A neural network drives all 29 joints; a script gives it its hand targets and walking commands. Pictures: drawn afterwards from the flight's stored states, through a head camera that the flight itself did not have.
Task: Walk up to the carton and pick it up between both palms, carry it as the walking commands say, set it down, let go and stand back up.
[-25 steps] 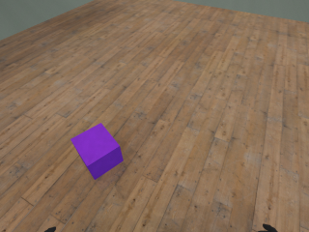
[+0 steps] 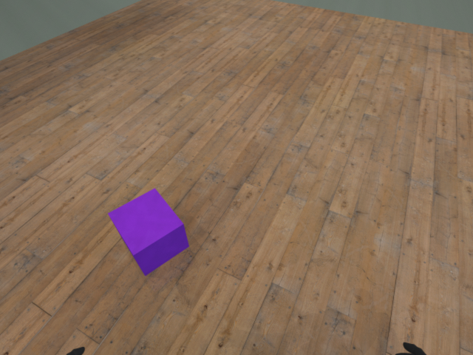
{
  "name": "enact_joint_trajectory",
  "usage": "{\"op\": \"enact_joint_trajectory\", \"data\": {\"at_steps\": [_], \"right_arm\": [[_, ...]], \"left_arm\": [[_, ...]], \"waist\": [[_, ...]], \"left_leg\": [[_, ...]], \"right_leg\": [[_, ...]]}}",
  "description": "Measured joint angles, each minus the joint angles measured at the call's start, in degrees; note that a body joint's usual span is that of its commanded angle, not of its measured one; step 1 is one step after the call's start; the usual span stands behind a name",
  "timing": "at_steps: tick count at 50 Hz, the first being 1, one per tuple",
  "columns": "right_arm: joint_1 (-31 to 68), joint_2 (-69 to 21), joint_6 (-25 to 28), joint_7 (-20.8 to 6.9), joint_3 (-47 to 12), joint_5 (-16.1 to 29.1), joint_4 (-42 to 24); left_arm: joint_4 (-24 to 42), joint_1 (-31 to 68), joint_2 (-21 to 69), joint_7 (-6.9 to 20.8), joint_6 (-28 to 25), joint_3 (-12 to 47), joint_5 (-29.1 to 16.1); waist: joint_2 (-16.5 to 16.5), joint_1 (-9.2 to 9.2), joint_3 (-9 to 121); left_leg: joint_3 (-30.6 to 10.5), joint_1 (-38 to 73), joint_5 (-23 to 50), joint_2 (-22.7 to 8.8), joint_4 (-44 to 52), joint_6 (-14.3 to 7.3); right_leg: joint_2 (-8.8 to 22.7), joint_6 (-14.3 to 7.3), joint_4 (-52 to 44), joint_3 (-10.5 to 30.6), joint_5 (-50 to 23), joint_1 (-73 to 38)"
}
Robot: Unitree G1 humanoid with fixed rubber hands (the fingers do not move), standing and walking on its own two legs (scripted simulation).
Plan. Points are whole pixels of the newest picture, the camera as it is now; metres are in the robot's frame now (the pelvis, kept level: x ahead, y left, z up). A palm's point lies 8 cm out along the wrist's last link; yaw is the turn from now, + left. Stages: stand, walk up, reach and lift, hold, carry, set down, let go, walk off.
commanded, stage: stand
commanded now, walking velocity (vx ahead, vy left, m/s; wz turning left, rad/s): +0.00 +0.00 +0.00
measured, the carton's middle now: (150, 230) +0.76 +0.41 -0.68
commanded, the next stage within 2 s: walk up in 0.20 s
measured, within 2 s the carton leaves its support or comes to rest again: neither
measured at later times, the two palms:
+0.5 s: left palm out of the picture +0.07 +0.33 -0.11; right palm out of the picture +0.13 -0.30 -0.11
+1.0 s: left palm (40, 305) +0.25 +0.41 -0.13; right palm (303, 318) +0.22 -0.11 -0.11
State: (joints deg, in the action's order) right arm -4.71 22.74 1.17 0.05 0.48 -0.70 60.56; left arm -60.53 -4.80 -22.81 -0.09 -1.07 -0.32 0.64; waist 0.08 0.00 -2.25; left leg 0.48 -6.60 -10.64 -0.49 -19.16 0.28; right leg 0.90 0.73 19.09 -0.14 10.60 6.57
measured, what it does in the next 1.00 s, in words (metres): walks ahead, turning left: left foot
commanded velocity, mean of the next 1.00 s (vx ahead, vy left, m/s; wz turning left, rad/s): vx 0.28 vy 0.03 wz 0.27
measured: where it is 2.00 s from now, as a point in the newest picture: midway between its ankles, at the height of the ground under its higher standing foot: (181, 345)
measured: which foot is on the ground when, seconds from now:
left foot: down 0.00-0.42, up 0.44-0.74, down 0.76-1.00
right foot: down 0.00-0.74, up 0.76-1.00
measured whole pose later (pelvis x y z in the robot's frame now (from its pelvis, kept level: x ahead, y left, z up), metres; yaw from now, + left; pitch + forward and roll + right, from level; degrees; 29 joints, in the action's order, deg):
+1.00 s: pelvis +0.18 +0.14 +0.00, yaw +17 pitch +0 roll -1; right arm -22.2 12.7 3.4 -0.6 2.1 -0.9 54.5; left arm -48.2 -6.2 -14.5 2.2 -0.2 -2.8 2.0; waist 2.4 -4.4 -3.5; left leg 0.6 -7.5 -15.5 -2.1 -22.9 0.0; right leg 5.5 3.5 53.7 -5.3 16.3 32.3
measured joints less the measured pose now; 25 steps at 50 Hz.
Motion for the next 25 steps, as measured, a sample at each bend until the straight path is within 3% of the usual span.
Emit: {"op": "enact_joint_trajectory", "data": {"at_steps": [19, 20, 21, 23, 25], "right_arm": [[-0.1, 0.1, -0.1, 0.0, 0.1, 0.0, 0.0], [-0.7, 0.0, -0.5, 0.1, 0.5, -0.2, -0.6], [-1.5, 0.0, -1.6, -0.6, 1.1, -0.3, -1.3], [-2.1, 0.0, -3.8, -2.7, 2.0, -0.6, -3.6], [-1.6, -0.1, -4.1, -4.2, 2.6, -1.3, -6.0]], "left_arm": [[0.0, -0.1, -0.1, -0.1, 0.1, -0.1, 0.0], [0.5, -0.2, 0.1, 0.3, 0.7, -0.7, 0.2], [1.6, -0.3, 0.3, 0.2, 1.2, -1.3, 0.3], [3.7, -1.7, 0.8, -1.3, 1.3, -2.4, 0.8], [4.1, -3.9, 1.5, -2.5, 0.8, -3.0, 0.7]], "waist": [[0.0, 0.00, 0.0], [0.0, -0.17, 0.6], [-0.1, -0.58, 1.1], [0.2, -0.75, 1.6], [0.0, -0.37, 1.0]], "left_leg": [[0.0, 0.5, -0.1, 0.0, 0.5, 0.0], [-0.5, -0.5, -1.1, 0.1, -0.6, -0.1], [-1.8, -2.5, -4.2, 0.5, -3.5, -0.2], [-2.4, -9.7, -9.3, 1.6, -17.1, 0.6], [-1.8, -16.8, -8.0, 1.1, -30.5, 1.5]], "right_leg": [[0.1, 0.1, -0.5, 0.0, 0.1, -0.5], [0.4, 0.3, 1.3, -0.9, 3.1, 0.6], [0.9, 0.4, 3.0, -2.2, 5.7, 1.6], [2.3, 0.7, 3.2, -4.0, 3.6, 2.7], [3.7, 1.4, 2.8, -5.2, 2.1, 2.3]]}}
